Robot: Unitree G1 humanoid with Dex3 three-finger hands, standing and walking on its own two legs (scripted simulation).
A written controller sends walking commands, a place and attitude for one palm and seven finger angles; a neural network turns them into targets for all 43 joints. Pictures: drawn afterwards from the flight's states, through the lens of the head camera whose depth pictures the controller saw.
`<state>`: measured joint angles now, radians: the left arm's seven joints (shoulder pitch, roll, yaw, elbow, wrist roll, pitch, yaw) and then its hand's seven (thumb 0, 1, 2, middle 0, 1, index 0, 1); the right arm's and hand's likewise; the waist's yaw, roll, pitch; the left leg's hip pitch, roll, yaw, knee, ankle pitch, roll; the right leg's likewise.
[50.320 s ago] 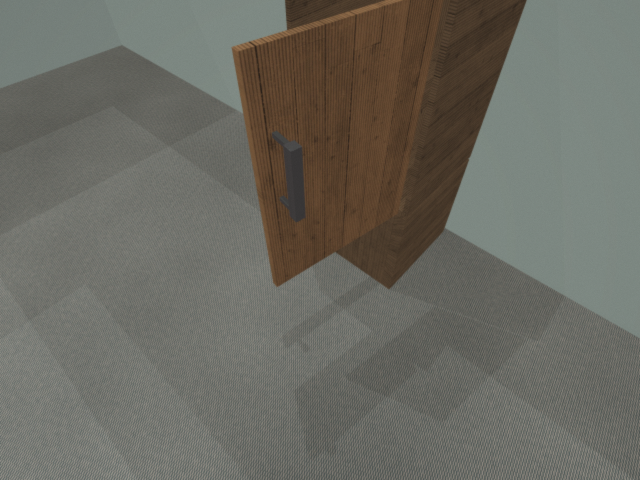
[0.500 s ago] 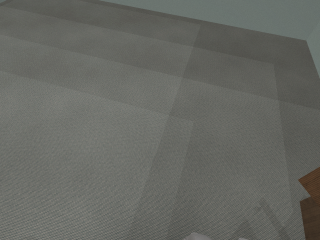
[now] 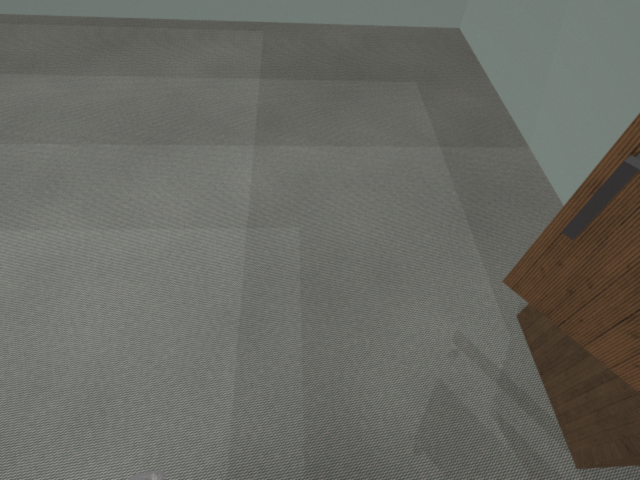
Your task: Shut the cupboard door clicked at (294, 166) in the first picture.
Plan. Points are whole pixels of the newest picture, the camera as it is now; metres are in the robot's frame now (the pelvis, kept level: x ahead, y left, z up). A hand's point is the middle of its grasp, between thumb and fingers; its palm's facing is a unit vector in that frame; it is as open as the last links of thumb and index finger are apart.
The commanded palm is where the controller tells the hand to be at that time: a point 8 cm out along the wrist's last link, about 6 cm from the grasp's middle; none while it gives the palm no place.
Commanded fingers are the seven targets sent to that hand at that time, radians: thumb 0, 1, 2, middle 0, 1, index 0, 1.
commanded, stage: turn to face it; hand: left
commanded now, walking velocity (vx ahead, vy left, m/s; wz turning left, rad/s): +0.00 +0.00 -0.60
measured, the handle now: (605, 195) +0.56 -0.44 +0.03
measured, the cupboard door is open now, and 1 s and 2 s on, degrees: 36 36 36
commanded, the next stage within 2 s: take the last steps up to it in 1.32 s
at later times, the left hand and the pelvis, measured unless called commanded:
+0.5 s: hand out of the picture +0.13 +0.15 -0.14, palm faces -0.28 -0.92 -0.27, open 7.4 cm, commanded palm none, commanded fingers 0.00 0.90 0.90 -0.20 -0.30 -0.20 -0.30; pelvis -0.01 -0.02 +0.01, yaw -18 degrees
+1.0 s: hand (258, 433) +0.20 +0.10 -0.15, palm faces -0.56 -0.78 -0.27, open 7.4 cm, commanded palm none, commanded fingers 0.00 0.90 0.90 -0.20 -0.30 -0.20 -0.30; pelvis -0.02 -0.02 +0.00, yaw -36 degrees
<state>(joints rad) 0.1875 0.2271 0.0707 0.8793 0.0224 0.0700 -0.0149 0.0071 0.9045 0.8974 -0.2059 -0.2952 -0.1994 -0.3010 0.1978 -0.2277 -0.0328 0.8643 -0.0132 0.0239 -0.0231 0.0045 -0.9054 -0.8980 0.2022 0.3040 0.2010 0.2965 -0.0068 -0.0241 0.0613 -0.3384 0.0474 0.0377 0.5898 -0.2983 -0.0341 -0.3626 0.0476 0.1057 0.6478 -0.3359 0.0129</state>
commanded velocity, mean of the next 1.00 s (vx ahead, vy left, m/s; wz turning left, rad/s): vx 0.00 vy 0.00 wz -0.57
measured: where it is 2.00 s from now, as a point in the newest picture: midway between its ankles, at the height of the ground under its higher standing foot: outside the picture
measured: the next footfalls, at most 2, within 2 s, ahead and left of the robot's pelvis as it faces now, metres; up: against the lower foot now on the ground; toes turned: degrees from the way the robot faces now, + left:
right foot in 0.30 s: +0.00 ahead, -0.14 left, +0.00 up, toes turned -16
left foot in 0.66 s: +0.10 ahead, +0.09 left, +0.00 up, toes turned -21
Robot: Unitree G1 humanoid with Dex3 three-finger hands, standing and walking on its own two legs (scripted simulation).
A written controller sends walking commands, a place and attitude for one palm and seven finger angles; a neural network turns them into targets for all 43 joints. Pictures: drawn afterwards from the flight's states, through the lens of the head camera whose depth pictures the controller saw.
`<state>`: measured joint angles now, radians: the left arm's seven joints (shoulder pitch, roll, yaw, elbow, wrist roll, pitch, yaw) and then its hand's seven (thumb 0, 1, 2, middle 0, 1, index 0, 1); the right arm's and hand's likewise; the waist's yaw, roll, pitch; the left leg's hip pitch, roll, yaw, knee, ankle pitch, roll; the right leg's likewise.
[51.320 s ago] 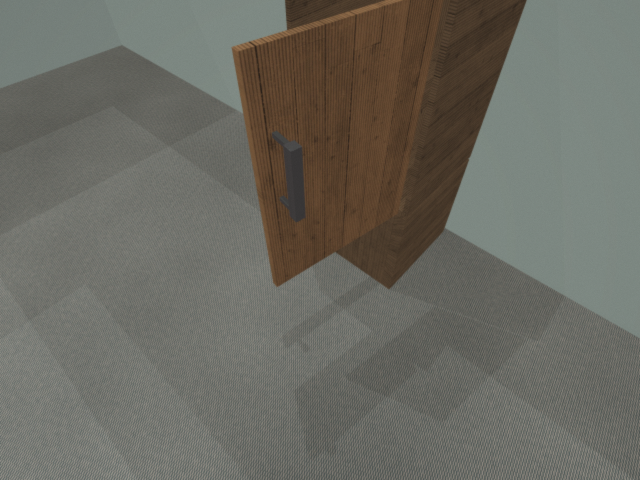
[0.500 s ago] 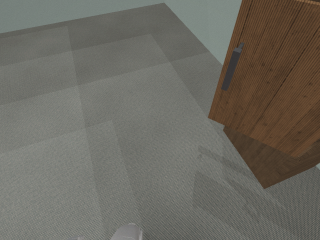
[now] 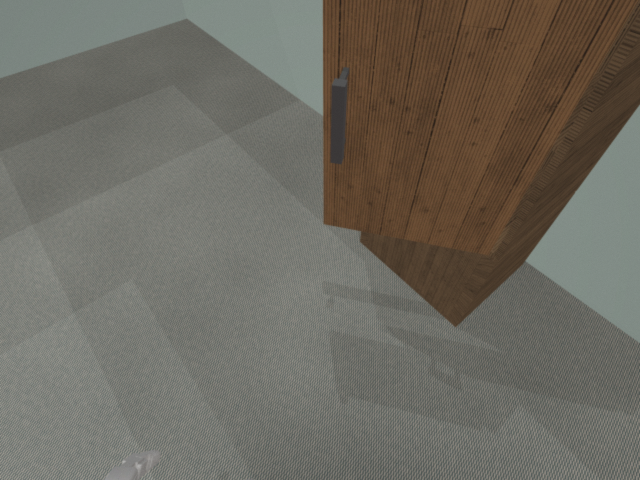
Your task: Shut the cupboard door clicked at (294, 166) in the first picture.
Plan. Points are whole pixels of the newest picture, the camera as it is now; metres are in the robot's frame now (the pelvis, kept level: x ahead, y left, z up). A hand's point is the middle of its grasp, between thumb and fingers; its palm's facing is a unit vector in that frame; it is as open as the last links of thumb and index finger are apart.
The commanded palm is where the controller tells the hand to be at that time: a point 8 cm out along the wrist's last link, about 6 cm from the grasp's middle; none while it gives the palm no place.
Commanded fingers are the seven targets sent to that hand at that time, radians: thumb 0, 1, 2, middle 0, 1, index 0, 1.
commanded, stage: turn to face it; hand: left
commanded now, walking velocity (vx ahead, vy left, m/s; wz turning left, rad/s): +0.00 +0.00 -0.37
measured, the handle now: (340, 117) +0.71 +0.00 +0.03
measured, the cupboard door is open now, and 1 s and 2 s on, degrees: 36 36 36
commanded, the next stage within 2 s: take the last steps up to it in 0.32 s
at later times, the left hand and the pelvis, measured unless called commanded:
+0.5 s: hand out of the picture +0.12 +0.21 -0.16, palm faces -0.13 -0.97 -0.19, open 7.4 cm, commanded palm none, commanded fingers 0.00 0.90 0.90 -0.20 -0.30 -0.20 -0.30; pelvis +0.02 +0.02 +0.02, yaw -10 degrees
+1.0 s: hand out of the picture +0.11 +0.14 -0.17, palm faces -0.17 -0.98 -0.14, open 7.4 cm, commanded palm none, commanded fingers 0.00 0.90 0.90 -0.20 -0.30 -0.20 -0.30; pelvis +0.12 -0.03 +0.01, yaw -12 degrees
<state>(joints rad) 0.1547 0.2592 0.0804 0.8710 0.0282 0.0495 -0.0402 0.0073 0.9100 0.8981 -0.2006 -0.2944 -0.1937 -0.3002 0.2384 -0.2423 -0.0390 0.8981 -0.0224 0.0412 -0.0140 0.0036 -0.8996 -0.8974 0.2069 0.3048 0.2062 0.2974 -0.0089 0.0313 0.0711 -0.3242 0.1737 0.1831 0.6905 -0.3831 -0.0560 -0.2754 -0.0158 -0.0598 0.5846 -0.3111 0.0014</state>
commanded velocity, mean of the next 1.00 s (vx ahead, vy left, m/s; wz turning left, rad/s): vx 0.17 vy -0.03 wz -0.17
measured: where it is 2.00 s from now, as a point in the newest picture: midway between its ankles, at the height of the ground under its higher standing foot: outside the picture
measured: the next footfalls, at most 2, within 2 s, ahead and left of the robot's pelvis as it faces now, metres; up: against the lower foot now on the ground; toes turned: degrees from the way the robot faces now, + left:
left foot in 0.32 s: +0.08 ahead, +0.12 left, +0.00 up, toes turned -3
right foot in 0.70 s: +0.02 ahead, -0.12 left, +0.00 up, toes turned -16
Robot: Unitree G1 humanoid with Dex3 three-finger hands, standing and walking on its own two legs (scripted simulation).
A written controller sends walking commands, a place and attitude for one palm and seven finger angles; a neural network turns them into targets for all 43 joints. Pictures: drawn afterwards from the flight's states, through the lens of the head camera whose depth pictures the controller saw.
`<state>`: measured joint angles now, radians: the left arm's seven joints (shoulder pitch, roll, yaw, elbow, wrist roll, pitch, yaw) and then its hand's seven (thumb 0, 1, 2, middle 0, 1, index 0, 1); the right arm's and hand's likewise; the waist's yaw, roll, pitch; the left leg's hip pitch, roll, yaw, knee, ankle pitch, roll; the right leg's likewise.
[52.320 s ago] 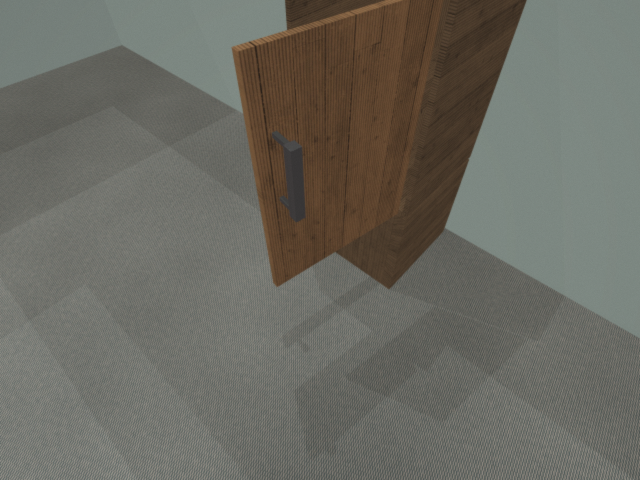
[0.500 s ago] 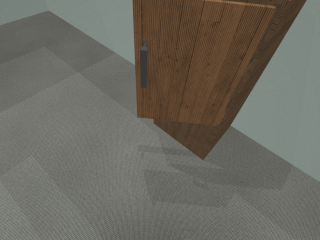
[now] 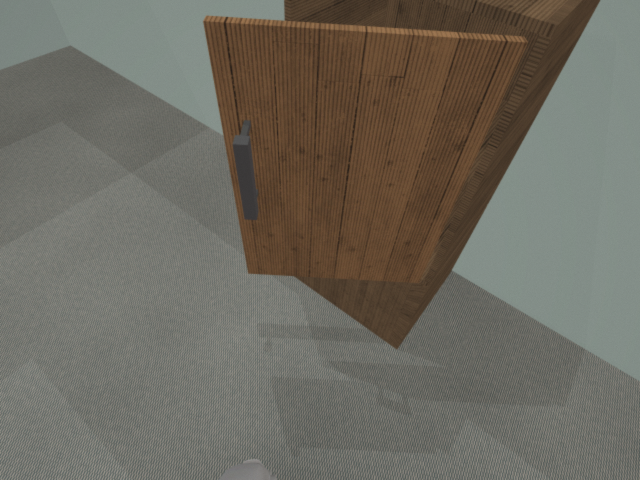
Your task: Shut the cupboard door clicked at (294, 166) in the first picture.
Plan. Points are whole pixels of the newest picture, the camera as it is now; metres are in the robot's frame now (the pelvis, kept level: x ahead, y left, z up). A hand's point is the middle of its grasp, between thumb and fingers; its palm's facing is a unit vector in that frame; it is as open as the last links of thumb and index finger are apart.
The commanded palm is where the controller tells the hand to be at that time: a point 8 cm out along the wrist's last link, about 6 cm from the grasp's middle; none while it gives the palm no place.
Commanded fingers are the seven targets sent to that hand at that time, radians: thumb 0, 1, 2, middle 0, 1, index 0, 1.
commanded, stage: take the last steps up to it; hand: left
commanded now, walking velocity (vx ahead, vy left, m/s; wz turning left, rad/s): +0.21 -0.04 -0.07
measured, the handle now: (249, 172) +0.58 +0.16 +0.02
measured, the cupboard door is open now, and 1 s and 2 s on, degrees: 36 36 36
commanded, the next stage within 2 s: come to a stop and stand still in 0.18 s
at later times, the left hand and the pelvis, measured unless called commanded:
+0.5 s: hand (228, 429) +0.21 +0.15 -0.16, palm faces -0.04 -0.97 -0.23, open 7.4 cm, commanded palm none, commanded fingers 0.00 0.90 0.90 -0.20 -0.30 -0.20 -0.30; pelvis +0.14 -0.03 +0.00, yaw -2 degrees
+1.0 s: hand out of the picture +0.13 +0.23 -0.18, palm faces +0.02 -0.98 -0.20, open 7.4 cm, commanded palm none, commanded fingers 0.00 0.90 0.90 -0.20 -0.30 -0.20 -0.30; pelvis +0.11 +0.03 +0.01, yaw -3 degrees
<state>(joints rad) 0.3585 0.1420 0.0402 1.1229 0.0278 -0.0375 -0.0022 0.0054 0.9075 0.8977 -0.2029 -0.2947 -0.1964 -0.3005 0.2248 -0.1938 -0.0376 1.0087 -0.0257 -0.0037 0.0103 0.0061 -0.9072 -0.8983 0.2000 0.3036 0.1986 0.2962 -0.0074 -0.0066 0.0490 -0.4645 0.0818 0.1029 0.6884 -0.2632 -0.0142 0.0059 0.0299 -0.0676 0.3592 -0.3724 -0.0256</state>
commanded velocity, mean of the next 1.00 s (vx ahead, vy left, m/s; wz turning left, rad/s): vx -0.03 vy -0.02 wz -0.01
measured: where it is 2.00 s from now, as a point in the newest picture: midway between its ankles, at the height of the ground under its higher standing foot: outside the picture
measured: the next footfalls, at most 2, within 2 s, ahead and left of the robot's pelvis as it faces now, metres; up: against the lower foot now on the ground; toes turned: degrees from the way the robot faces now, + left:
left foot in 0.04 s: +0.14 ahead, +0.11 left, +0.00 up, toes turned +6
right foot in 0.38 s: +0.20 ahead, -0.14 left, +0.00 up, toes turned -6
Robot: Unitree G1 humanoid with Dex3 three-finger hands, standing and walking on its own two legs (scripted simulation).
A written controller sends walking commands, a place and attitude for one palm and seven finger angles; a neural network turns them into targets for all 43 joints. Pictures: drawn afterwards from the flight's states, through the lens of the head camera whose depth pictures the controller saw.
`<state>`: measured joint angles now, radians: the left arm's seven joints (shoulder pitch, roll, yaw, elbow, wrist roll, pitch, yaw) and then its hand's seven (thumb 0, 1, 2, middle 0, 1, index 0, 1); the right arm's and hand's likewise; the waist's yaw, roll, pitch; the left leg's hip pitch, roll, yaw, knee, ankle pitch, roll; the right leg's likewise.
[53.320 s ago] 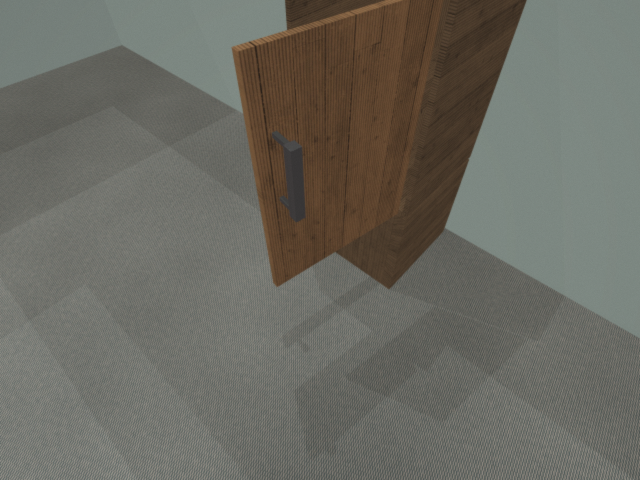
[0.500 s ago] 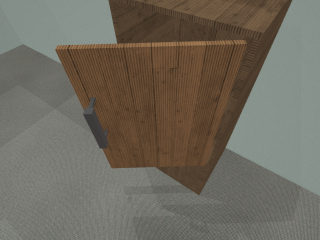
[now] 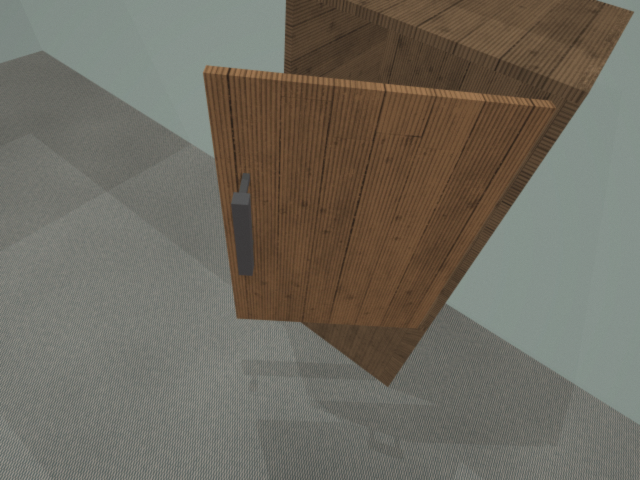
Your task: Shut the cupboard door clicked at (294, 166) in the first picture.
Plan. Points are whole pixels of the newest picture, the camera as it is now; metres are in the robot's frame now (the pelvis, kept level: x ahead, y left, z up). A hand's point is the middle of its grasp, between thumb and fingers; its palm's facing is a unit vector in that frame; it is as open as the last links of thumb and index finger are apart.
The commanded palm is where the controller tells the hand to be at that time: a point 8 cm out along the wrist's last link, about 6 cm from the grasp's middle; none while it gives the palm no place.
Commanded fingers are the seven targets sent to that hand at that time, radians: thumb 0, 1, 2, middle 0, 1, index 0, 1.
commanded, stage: come to a stop and stand still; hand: left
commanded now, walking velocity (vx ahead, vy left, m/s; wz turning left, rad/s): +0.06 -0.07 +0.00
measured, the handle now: (245, 227) +0.46 +0.15 +0.01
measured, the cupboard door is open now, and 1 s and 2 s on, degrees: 36 36 36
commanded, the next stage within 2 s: look again from close up in 0.66 s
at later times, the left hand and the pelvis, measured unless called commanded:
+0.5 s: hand out of the picture -0.04 +0.10 -0.19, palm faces +0.02 -0.99 -0.14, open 7.4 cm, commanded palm none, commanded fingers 0.00 0.90 0.90 -0.20 -0.30 -0.20 -0.30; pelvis -0.03 -0.05 -0.01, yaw +0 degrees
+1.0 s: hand out of the picture -0.04 +0.13 -0.19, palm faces +0.04 -0.99 -0.17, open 7.4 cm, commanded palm none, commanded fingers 0.00 0.90 0.90 -0.20 -0.30 -0.20 -0.30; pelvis -0.03 -0.03 -0.01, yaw +1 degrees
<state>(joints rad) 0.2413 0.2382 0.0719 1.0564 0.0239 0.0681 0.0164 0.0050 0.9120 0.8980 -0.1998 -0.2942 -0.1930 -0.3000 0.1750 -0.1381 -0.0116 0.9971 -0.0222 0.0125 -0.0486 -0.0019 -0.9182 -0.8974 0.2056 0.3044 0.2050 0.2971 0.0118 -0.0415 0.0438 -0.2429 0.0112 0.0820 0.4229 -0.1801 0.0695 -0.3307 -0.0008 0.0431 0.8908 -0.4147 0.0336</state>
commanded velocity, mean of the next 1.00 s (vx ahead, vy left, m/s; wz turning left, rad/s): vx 0.00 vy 0.00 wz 0.00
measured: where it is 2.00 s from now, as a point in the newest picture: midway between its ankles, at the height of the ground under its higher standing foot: outside the picture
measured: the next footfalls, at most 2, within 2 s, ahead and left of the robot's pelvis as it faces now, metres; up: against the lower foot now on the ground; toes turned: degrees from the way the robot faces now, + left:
right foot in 0.22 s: +0.02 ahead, -0.16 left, +0.00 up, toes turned -1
